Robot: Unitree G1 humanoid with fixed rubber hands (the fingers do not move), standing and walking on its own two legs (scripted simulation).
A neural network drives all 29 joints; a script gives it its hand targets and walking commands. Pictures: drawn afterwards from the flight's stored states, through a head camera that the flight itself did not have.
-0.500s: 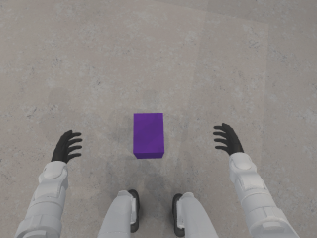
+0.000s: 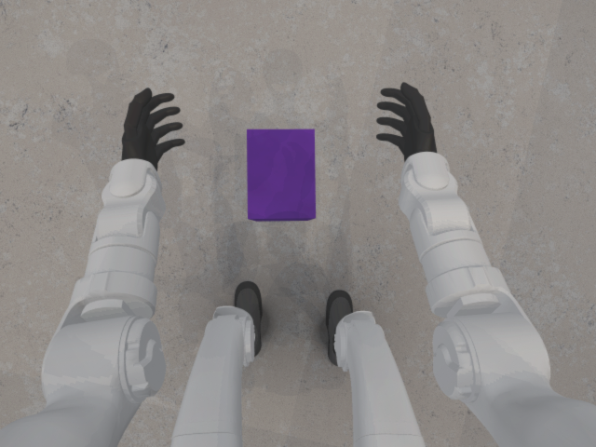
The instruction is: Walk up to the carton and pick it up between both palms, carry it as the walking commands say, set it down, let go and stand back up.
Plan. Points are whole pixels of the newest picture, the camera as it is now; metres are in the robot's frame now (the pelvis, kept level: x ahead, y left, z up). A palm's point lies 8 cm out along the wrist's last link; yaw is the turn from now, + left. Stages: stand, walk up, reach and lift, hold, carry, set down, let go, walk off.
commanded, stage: reach and lift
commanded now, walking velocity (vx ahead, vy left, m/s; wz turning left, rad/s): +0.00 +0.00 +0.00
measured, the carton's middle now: (281, 181) +0.47 +0.04 -0.56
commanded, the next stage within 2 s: none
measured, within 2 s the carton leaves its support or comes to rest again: neither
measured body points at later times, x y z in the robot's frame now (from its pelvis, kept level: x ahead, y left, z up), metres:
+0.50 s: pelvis -0.03 +0.00 -0.07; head +0.31 +0.00 +0.23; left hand +0.45 +0.20 -0.24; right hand +0.48 -0.11 -0.23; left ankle +0.06 +0.12 -0.65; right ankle +0.04 -0.13 -0.65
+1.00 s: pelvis -0.05 +0.00 -0.19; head +0.31 +0.02 +0.07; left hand +0.45 +0.20 -0.38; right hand +0.48 -0.10 -0.37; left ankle +0.06 +0.12 -0.65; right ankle +0.04 -0.13 -0.65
